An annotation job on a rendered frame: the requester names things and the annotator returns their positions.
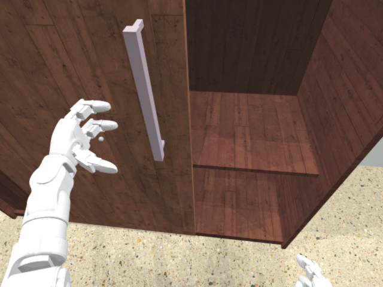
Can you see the wardrobe door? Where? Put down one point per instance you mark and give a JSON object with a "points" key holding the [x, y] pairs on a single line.
{"points": [[54, 53], [11, 193]]}

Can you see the robot left forearm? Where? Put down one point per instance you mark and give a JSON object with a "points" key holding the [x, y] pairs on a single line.
{"points": [[42, 242]]}

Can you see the robot right hand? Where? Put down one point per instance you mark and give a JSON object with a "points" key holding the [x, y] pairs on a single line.
{"points": [[313, 272]]}

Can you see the robot left hand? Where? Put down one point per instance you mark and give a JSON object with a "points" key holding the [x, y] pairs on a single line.
{"points": [[68, 134]]}

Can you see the left robot upper arm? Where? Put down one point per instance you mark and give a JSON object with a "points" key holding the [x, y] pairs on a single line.
{"points": [[47, 277]]}

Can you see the handle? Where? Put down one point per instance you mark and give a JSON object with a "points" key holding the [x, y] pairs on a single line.
{"points": [[136, 53]]}

